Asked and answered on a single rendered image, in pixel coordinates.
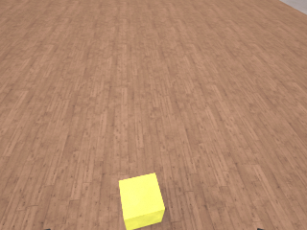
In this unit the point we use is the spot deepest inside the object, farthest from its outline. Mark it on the carton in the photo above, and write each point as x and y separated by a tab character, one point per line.
142	203

